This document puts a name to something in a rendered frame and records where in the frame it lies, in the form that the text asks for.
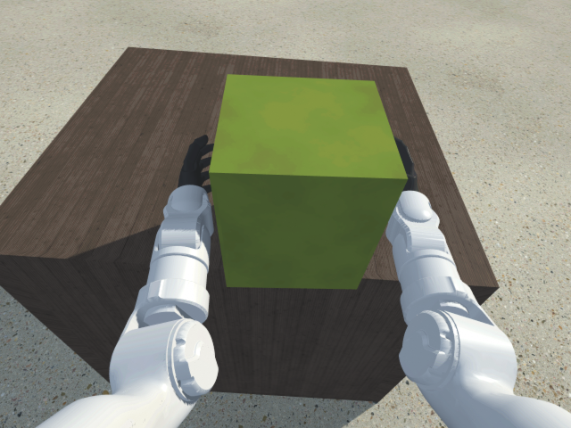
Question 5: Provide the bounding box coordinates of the left robot forearm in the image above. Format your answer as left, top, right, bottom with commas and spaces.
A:
109, 185, 214, 387

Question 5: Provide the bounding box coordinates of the pedestal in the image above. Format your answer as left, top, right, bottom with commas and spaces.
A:
0, 47, 500, 402

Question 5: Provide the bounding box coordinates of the carton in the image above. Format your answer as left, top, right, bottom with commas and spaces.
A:
209, 74, 408, 290

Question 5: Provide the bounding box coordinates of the robot right upper arm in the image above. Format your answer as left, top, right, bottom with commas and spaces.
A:
399, 309, 571, 428

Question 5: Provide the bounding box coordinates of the robot left upper arm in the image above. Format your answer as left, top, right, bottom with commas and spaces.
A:
36, 318, 219, 428

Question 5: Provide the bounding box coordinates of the right robot forearm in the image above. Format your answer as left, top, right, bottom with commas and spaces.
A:
385, 191, 517, 379

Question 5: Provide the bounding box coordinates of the robot right hand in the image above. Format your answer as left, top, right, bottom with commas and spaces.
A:
393, 136, 418, 192

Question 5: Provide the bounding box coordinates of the robot left hand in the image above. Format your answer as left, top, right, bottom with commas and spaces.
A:
178, 135, 214, 193

